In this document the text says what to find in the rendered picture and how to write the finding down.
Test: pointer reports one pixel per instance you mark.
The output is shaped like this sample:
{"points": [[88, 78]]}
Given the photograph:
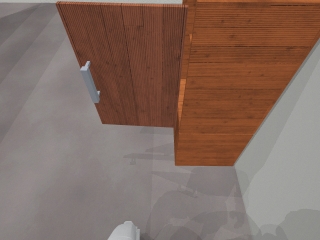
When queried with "left robot thigh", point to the left robot thigh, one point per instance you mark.
{"points": [[125, 231]]}

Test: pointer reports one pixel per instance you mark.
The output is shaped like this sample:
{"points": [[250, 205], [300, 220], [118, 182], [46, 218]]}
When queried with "handle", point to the handle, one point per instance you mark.
{"points": [[88, 79]]}

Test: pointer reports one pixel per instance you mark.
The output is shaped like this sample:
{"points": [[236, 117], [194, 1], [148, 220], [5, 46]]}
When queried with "cupboard door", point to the cupboard door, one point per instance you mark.
{"points": [[136, 56]]}

